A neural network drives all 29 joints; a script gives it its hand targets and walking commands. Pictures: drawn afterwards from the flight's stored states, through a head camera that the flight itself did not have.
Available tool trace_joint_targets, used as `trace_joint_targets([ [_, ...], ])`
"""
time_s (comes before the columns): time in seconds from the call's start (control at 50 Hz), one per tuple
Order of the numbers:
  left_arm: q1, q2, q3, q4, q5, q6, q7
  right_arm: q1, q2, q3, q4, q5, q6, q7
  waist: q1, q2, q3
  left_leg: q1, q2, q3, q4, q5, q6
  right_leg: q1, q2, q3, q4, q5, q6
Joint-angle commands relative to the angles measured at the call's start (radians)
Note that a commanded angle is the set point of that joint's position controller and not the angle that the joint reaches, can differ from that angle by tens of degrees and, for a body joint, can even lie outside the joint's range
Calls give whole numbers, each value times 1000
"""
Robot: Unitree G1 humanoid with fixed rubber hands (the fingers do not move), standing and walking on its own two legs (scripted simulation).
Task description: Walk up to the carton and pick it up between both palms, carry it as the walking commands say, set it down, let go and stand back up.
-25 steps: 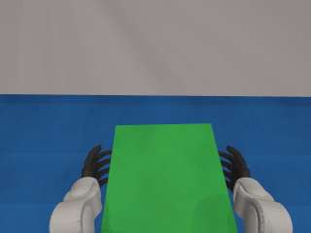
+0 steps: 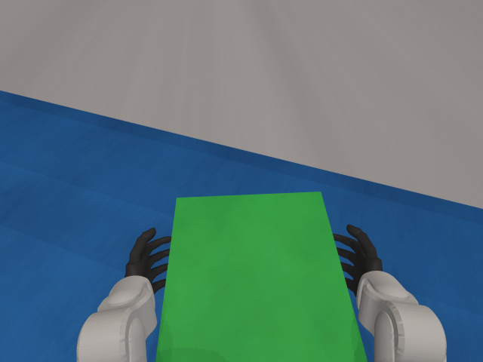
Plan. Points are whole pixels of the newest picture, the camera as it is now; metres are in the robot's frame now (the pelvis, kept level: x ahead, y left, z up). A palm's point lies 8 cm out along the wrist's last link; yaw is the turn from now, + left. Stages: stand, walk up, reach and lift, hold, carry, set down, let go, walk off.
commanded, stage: carry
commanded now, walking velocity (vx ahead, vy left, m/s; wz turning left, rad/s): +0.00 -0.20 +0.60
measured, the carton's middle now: (252, 295) +0.25 +0.00 +0.02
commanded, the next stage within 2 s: none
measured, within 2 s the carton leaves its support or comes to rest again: neither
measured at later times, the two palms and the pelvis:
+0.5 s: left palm (188, 334) +0.16 +0.09 +0.11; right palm (409, 265) +0.25 -0.21 +0.11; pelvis -0.01 -0.13 +0.01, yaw +18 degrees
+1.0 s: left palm out of the picture +0.13 +0.01 +0.10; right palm (421, 247) +0.30 -0.26 +0.08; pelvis +0.02 -0.25 +0.01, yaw +34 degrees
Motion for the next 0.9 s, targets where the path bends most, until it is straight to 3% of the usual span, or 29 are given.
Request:
trace_joint_targets([
  [0.0, -453, -792, -773, -140, -336, -9, -113, -359, 743, 631, -124, 276, -13, 103, -18, 167, -118, 248, 383, -438, -291, 426, 169, -223, -61, 201, 211, -5, 56],
  [0.04, -465, -836, -773, -151, -348, -27, -123, -395, 782, 652, -169, 287, -30, 110, -20, 164, -120, 169, 285, -322, -284, 354, 129, -143, -27, 156, 153, 55, 51],
  [0.12, -400, -828, -768, -163, -342, -40, -112, -370, 755, 669, -232, 307, -36, 107, -28, 217, -175, 185, 261, -342, -262, 353, 111, -80, 26, 127, -11, 79, 41],
  [0.16, -353, -800, -755, -161, -329, -38, -104, -338, 732, 676, -240, 313, -29, 104, -28, 253, -198, 165, 243, -343, -246, 345, 83, -2, 53, 107, -136, 96, 32],
  [0.22, -285, -758, -724, -147, -310, -33, -97, -305, 699, 690, -239, 313, -17, 97, -5, 256, -231, 79, 181, -285, -132, 349, 21, 238, 74, 34, -487, 195, 23],
  [0.24, -276, -739, -709, -138, -303, -30, -97, -288, 686, 685, -230, 307, -11, 93, -2, 157, -255, 12, 120, -230, -16, 294, -2, 364, 5, 98, -580, 205, 13],
  [0.26, -276, -705, -689, -126, -292, -28, -100, -275, 675, 689, -224, 296, -5, 90, 0, -115, -222, -202, 14, -125, 161, 17, -41, 452, -218, 337, -684, 270, -44],
  [0.28, -287, -717, -682, -125, -279, -37, -101, -318, 681, 719, -252, 310, 0, 96, -8, -377, -216, -317, -24, -25, 405, -361, -54, 396, -420, 495, -630, 419, -189],
  [0.3, -309, -739, -684, -160, -289, -39, -105, -355, 715, 730, -243, 321, -2, 100, -3, -229, -174, -294, 35, -76, 537, -337, -46, 349, -347, 387, -595, 451, -208],
  [0.32, -325, -760, -684, -169, -293, -42, -112, -381, 742, 741, -241, 333, -4, 105, 4, -144, -142, -264, 34, -69, 586, -271, -35, 285, -291, 285, -591, 411, -200],
  [0.34, -353, -775, -688, -179, -298, -47, -117, -402, 766, 748, -240, 341, -9, 110, 2, -111, -125, -247, 41, -56, 581, -205, -35, 262, -245, 204, -589, 347, -178],
  [0.38, -372, -775, -687, -179, -298, -50, -117, -404, 765, 748, -237, 338, -14, 110, -3, -139, -113, -252, 36, -18, 473, -172, -41, 301, -209, 135, -556, 379, -158],
  [0.48, -331, -707, -693, -154, -298, -30, -105, -328, 690, 691, -182, 298, 0, 86, 10, -145, -174, -121, 3, 43, 148, -152, -11, 337, -238, 117, -481, 480, -188],
  [0.52, -330, -691, -700, -141, -298, -19, -99, -294, 670, 666, -146, 279, 8, 83, -2, -106, -200, -3, -2, 60, -61, -27, 0, 322, -227, 77, -405, 505, -156],
  [0.54, -333, -684, -703, -132, -296, -13, -96, -282, 666, 655, -124, 272, 10, 84, -13, -47, -200, 115, 34, 16, -204, 89, 2, 242, -206, 36, -328, 485, -109],
  [0.56, -353, -681, -708, -128, -296, -9, -94, -268, 663, 640, -105, 265, 9, 86, -26, 54, -180, 277, 151, -141, -273, 145, 17, 51, -178, 17, -208, 365, -53],
  [0.58, -352, -677, -717, -139, -298, 1, -96, -253, 640, 630, -88, 257, 7, 85, -24, 339, -162, 411, 451, -559, -282, 576, 110, -217, -46, -3, -21, -36, 29],
  [0.6, -388, -689, -738, -143, -305, 2, -96, -274, 652, 618, -96, 266, 4, 90, -23, 313, -144, 396, 479, -604, -269, 662, 196, -254, -33, 142, 133, -98, 47],
  [0.62, -407, -721, -756, -143, -313, -1, -103, -283, 679, 615, -110, 260, -2, 93, -20, 242, -125, 326, 440, -527, -282, 538, 196, -250, -57, 201, 208, -57, 52],
  [0.64, -438, -759, -770, -160, -327, -7, -112, -316, 715, 623, -129, 265, -10, 99, -18, 186, -101, 262, 408, -459, -308, 389, 179, -250, -63, 212, 238, -21, 52],
  [0.66, -453, -783, -771, -162, -332, -13, -119, -342, 743, 636, -143, 269, -18, 106, -18, 147, -87, 206, 357, -393, -313, 298, 159, -225, -60, 203, 232, 19, 47],
  [0.68, -457, -809, -771, -162, -337, -21, -124, -364, 762, 646, -165, 273, -27, 109, -18, 145, -91, 163, 310, -336, -315, 249, 137, -187, -49, 185, 205, 60, 45],
  [0.72, -456, -836, -779, -172, -349, -36, -125, -388, 774, 660, -213, 289, -38, 110, -23, 165, -114, 159, 275, -315, -303, 246, 124, -164, -17, 161, 145, 83, 44],
  [0.78, -387, -819, -768, -176, -337, -42, -114, -348, 749, 670, -247, 301, -38, 106, -26, 212, -171, 192, 269, -338, -262, 329, 113, -122, 17, 146, 28, 94, 40],
  [0.84, -324, -782, -744, -171, -317, -40, -104, -306, 719, 681, -253, 307, -28, 101, -24, 272, -202, 149, 241, -330, -229, 331, 66, 7, 58, 115, -160, 107, 31],
  [0.88, -284, -757, -723, -163, -306, -37, -102, -289, 704, 694, -251, 305, -20, 96, -5, 277, -218, 100, 199, -289, -155, 341, 21, 163, 81, 53, -405, 170, 26],
])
